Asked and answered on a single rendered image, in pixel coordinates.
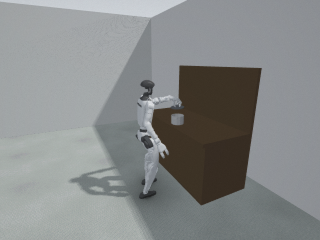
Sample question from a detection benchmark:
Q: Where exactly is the robot right hand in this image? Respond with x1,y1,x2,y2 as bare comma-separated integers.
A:
157,143,169,159

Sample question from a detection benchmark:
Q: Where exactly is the robot left hand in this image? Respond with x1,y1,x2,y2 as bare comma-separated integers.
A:
172,97,182,107

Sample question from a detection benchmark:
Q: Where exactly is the right robot shin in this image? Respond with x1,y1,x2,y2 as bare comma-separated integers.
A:
143,165,158,194

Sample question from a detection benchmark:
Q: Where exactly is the robot left thigh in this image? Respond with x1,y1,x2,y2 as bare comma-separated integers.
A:
135,134,152,162

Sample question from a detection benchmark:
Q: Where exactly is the lid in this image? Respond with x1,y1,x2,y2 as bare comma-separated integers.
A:
170,105,184,110

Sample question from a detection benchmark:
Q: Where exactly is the right robot upper arm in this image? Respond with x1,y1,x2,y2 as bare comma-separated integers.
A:
143,101,155,128

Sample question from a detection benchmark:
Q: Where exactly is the robot left forearm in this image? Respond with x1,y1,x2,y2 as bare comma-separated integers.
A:
157,95,174,103

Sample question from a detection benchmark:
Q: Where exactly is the left robot upper arm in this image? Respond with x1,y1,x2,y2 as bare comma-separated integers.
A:
141,95,160,105

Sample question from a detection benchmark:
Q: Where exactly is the robot right forearm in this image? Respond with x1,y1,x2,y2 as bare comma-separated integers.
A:
145,122,161,146

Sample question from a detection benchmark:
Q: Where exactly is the table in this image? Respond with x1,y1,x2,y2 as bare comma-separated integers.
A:
149,65,262,206

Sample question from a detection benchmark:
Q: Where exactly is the pot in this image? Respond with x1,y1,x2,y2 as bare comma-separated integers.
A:
171,113,184,125

